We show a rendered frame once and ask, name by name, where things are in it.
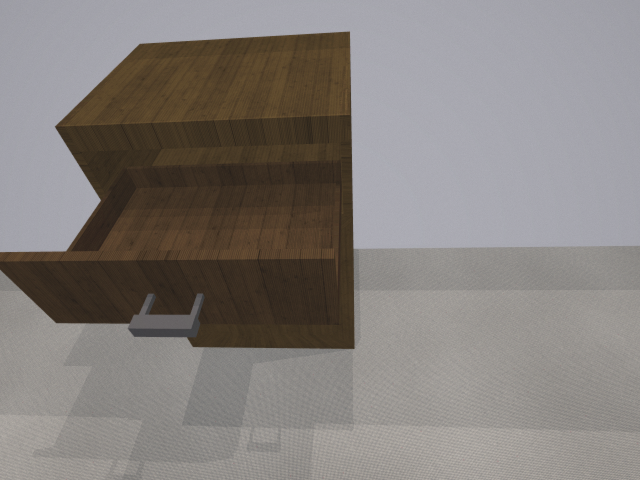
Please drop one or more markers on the drawer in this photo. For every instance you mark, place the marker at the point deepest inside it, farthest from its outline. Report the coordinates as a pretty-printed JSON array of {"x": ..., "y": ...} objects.
[{"x": 261, "y": 241}]

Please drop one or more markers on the handle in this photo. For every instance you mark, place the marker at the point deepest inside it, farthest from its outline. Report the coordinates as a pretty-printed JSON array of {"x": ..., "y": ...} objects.
[{"x": 145, "y": 325}]

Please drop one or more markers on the cabinet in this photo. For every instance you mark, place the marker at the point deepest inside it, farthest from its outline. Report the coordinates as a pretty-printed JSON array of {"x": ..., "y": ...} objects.
[{"x": 239, "y": 100}]

